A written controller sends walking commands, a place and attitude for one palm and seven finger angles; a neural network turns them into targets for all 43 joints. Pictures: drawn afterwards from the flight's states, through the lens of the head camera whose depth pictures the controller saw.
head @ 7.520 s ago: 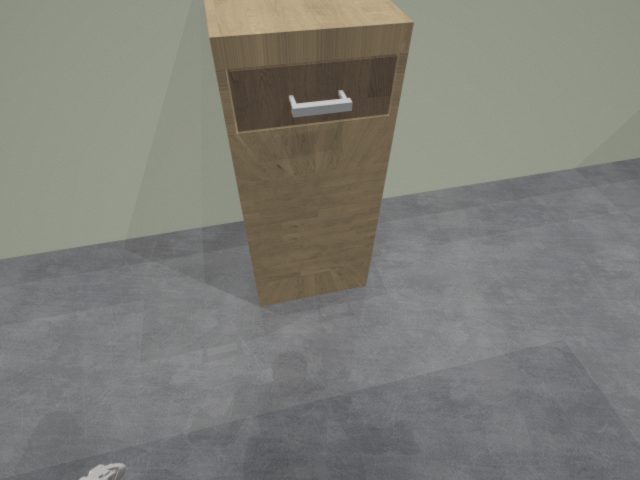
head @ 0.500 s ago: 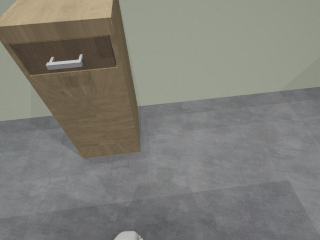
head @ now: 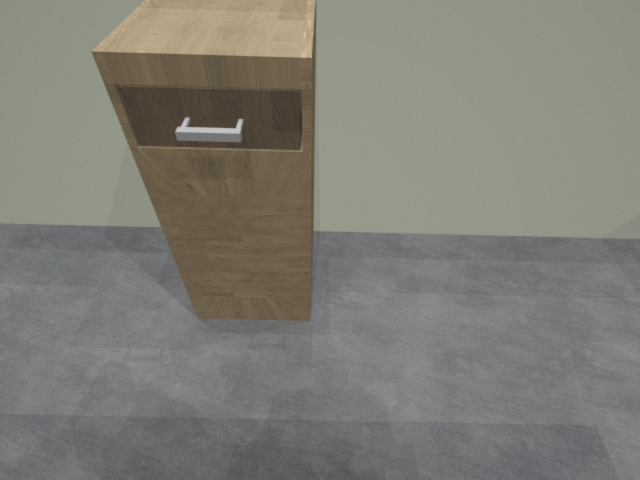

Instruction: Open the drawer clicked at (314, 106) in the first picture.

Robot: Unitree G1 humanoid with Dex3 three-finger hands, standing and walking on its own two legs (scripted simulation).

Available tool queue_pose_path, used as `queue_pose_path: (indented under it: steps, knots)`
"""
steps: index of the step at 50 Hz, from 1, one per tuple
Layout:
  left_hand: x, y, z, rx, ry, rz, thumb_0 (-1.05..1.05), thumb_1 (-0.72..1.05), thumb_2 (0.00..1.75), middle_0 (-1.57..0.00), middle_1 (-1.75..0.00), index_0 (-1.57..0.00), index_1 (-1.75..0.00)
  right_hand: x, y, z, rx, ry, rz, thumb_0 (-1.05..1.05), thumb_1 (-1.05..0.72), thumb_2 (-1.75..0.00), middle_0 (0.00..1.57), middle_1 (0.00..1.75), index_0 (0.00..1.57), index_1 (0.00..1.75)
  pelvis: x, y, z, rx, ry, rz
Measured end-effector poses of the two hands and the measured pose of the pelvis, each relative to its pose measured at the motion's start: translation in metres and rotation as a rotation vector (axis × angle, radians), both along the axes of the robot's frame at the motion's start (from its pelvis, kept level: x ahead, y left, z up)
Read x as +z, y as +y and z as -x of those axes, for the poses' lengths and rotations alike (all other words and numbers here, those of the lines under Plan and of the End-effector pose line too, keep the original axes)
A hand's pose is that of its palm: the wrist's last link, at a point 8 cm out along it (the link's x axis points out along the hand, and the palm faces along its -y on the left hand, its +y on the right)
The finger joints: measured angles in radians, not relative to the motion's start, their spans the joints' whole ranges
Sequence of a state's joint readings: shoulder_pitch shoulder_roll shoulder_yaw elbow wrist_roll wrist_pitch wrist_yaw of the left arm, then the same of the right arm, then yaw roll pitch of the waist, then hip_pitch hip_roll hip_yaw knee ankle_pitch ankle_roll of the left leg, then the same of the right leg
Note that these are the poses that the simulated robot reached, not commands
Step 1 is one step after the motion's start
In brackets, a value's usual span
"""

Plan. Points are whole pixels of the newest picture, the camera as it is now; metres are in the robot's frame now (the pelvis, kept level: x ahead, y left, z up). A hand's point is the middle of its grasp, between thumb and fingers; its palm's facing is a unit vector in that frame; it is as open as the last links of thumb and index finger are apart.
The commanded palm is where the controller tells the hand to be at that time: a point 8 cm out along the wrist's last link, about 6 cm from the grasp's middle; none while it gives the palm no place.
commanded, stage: take the last steps up to it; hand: left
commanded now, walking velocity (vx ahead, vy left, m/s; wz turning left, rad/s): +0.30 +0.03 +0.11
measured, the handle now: (211, 128) +0.75 +0.28 +0.04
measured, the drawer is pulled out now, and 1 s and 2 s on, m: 0.00 0.00 0.00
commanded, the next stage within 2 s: come to a stop and stand still in 0.54 s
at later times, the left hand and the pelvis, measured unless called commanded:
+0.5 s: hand out of the picture +0.00 +0.15 -0.17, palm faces +0.20 -0.97 -0.15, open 7.4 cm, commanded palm none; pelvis +0.13 +0.03 -0.01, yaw +4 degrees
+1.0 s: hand (189, 377) +0.31 +0.24 -0.17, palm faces +0.07 -0.97 -0.25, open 7.4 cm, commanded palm none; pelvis +0.22 +0.05 -0.01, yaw +2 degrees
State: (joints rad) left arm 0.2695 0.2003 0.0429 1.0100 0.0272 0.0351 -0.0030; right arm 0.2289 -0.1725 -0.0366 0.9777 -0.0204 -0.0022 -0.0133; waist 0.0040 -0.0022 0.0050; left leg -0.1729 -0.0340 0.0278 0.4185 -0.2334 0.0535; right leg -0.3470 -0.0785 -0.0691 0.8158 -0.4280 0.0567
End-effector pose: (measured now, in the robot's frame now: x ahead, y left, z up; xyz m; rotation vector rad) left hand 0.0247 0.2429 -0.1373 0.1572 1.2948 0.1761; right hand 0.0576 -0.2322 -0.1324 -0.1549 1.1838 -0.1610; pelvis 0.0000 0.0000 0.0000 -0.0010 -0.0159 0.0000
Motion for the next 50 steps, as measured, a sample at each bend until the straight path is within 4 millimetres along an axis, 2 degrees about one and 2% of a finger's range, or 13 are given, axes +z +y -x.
queue_pose_path:
  steps: [4, 7, 12, 16, 19, 23, 27, 29, 31, 38, 41, 44, 50]
  knots:
    - [0.0, -0.021, -0.023, -0.015, -0.065, -0.001, 0.01, 0.91, 0.9, -0.2, -0.3, -0.2, -0.3, -0.02, -0.016, 0.031, -0.03, 0.105, -0.018, 0.0, -0.93, -0.89, 0.2, 0.3, 0.2, 0.3, -0.007, -0.013, -0.012, 0.012, -0.003, -0.022]
    - [0.0, -0.033, -0.026, 0.025, -0.101, -0.008, 0.01, 0.91, 0.9, -0.2, -0.3, -0.2, -0.3, -0.03, -0.024, 0.046, -0.021, 0.204, -0.03, 0.0, -0.92, -0.89, 0.2, 0.3, 0.2, 0.3, -0.011, -0.019, -0.023, 0.036, -0.012, -0.01]
    - [0.008, -0.042, -0.001, 0.084, 0.001, -0.008, 0.01, 0.92, 0.9, -0.2, -0.3, -0.2, -0.3, -0.021, -0.028, 0.031, -0.023, 0.244, -0.047, 0.01, -0.92, -0.89, 0.19, 0.3, 0.2, 0.3, 0.001, -0.021, -0.049, 0.039, -0.008, -0.019]
    - [0.009, -0.05, 0.02, 0.116, 0.123, 0.022, 0.01, 0.92, 0.9, -0.2, -0.3, -0.2, -0.3, -0.016, -0.02, -0.001, -0.014, 0.228, -0.053, 0.01, -0.92, -0.89, 0.19, 0.3, 0.2, 0.3, 0.004, -0.015, -0.07, 0.054, -0.003, -0.02]
    - [0.008, -0.054, 0.03, 0.15, 0.198, 0.052, 0.01, 0.91, 0.9, -0.2, -0.3, -0.2, -0.3, -0.015, -0.007, -0.035, 0.014, 0.214, -0.057, 0.01, -0.92, -0.89, 0.19, 0.3, 0.2, 0.3, 0.003, -0.006, -0.088, 0.065, 0.004, -0.015]
    - [0.002, -0.049, 0.033, 0.197, 0.283, 0.09, 0.01, 0.91, 0.9, -0.2, -0.3, -0.2, -0.3, -0.017, 0.018, -0.095, 0.066, 0.171, -0.048, 0.01, -0.93, -0.89, 0.19, 0.3, 0.2, 0.3, -0.003, 0.014, -0.114, 0.075, 0.013, -0.004]
    - [-0.016, -0.029, 0.021, 0.223, 0.352, 0.123, 0.01, 0.9, 0.9, -0.21, -0.3, -0.2, -0.3, -0.022, 0.043, -0.164, 0.118, 0.077, -0.006, 0.01, -0.94, -0.89, 0.19, 0.3, 0.2, 0.3, -0.02, 0.042, -0.147, 0.069, 0.018, 0.016]
    - [-0.025, -0.013, 0.004, 0.215, 0.366, 0.128, 0.01, 0.9, 0.9, -0.21, -0.3, -0.2, -0.3, -0.023, 0.056, -0.189, 0.122, 0.024, 0.013, 0.01, -0.93, -0.89, 0.19, 0.3, 0.2, 0.3, -0.026, 0.052, -0.158, 0.068, 0.013, 0.008]
    - [-0.028, 0.005, -0.023, 0.193, 0.337, 0.113, 0.01, 0.9, 0.9, -0.2, -0.3, -0.2, -0.3, -0.018, 0.067, -0.203, 0.11, -0.007, 0.016, 0.01, -0.93, -0.89, 0.19, 0.3, 0.2, 0.3, -0.023, 0.059, -0.167, 0.049, 0.004, 0.004]
    - [-0.017, 0.055, -0.158, 0.103, 0.071, 0.031, 0.01, 0.91, 0.9, -0.2, -0.3, -0.19, -0.3, -0.002, 0.08, -0.223, 0.054, -0.027, 0.025, -0.01, -0.96, -0.89, 0.2, 0.3, 0.2, 0.3, -0.006, 0.072, -0.198, 0.039, -0.003, -0.013]
    - [-0.011, 0.062, -0.204, 0.075, -0.017, 0.009, 0.01, 0.91, 0.9, -0.2, -0.3, -0.19, -0.3, -0.003, 0.079, -0.224, 0.045, 0.003, 0.024, -0.01, -0.96, -0.89, 0.2, 0.3, 0.2, 0.3, -0.004, 0.071, -0.208, 0.04, -0.007, -0.017]
    - [-0.006, 0.061, -0.237, 0.047, -0.066, -0.006, 0.01, 0.91, 0.9, -0.2, -0.3, -0.19, -0.3, -0.008, 0.074, -0.223, 0.026, 0.036, 0.015, -0.01, -0.95, -0.89, 0.2, 0.3, 0.2, 0.3, -0.005, 0.067, -0.216, 0.04, -0.011, -0.018]
    - [0.002, 0.046, -0.271, 0.001, -0.104, -0.045, 0.01, 0.91, 0.9, -0.2, -0.3, -0.19, -0.3, -0.026, 0.055, -0.21, -0.016, 0.104, -0.025, 0.0, -0.93, -0.89, 0.2, 0.3, 0.2, 0.3, -0.011, 0.047, -0.225, 0.03, -0.005, -0.029]
